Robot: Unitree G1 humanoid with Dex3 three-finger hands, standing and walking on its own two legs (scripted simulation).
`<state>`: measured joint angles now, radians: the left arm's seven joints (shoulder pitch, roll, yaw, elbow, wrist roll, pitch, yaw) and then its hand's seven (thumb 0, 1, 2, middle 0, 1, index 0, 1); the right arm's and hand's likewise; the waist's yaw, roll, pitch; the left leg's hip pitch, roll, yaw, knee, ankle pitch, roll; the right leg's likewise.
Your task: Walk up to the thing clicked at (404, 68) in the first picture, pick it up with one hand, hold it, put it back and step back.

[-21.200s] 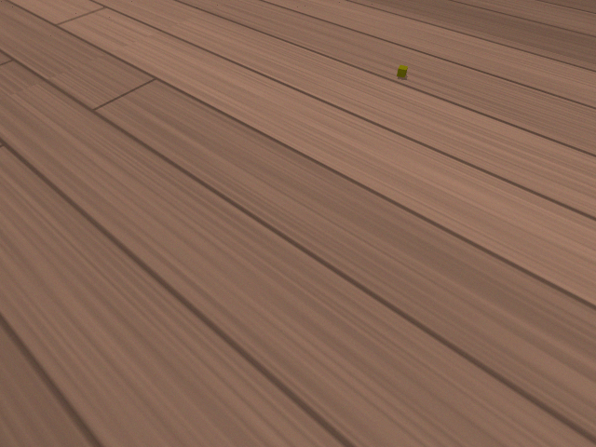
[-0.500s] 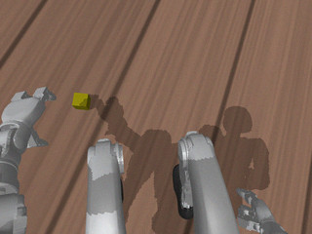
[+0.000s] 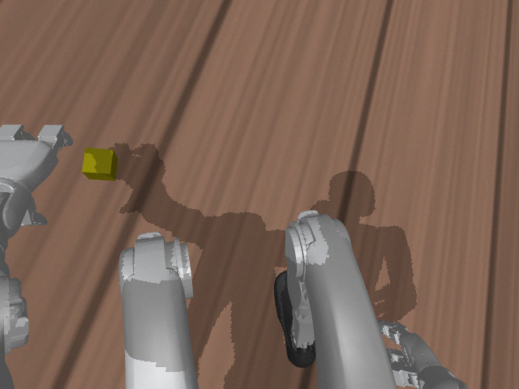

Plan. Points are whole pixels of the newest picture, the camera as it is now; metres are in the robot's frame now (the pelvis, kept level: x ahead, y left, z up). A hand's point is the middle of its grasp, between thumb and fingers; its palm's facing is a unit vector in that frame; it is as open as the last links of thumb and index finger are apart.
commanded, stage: rise first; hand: left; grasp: from above
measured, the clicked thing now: (100, 164) +0.50 +0.27 -0.31
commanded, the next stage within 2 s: approach in 0.62 s
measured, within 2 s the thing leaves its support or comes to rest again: neither
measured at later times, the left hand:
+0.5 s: hand (54, 180) +0.44 +0.31 -0.19, palm faces -0.47 -0.03 -0.88, open 14.1 cm
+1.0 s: hand (80, 156) +0.48 +0.27 -0.20, palm faces -0.45 +0.00 -0.89, open 13.8 cm
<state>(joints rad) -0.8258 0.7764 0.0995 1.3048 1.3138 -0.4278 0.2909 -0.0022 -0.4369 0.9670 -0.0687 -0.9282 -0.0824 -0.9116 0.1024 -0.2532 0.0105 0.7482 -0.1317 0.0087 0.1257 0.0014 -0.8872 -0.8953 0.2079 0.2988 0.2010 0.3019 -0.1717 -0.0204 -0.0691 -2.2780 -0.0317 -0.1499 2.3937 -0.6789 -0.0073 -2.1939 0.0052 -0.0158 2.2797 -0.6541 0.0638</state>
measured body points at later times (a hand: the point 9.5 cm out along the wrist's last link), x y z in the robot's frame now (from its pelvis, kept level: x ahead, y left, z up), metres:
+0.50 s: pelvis +0.01 +0.00 -0.02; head +0.23 +0.09 +0.36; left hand +0.46 +0.31 -0.14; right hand +0.07 -0.28 -0.12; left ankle +0.08 +0.12 -0.31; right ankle +0.11 -0.15 -0.30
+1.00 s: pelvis +0.01 +0.00 -0.02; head +0.26 +0.09 +0.35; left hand +0.50 +0.27 -0.15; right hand +0.07 -0.28 -0.11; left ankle +0.08 +0.12 -0.31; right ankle +0.11 -0.15 -0.30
